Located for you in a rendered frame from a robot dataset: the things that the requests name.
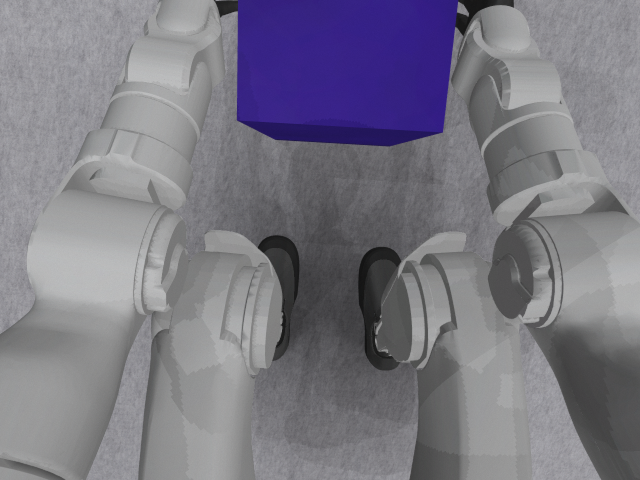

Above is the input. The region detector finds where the left robot forearm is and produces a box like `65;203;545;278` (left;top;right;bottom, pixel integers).
27;0;226;288

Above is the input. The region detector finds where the left robot upper arm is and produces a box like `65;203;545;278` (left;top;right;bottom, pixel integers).
0;189;189;480

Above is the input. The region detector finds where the robot right hand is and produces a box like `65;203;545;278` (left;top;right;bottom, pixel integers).
455;0;514;36

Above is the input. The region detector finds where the robot right shin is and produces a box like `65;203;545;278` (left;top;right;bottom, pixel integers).
374;232;520;363

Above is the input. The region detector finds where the carton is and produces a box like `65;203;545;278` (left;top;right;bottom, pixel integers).
237;0;458;146

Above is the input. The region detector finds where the right robot upper arm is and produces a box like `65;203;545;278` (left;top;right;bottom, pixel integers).
488;211;640;480

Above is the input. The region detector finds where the robot shin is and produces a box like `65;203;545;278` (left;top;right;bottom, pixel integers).
374;232;520;363
151;230;283;345

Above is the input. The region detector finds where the right robot forearm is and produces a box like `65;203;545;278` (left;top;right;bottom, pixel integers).
451;5;640;227

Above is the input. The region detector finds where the robot left shin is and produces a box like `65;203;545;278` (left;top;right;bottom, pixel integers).
151;230;283;345

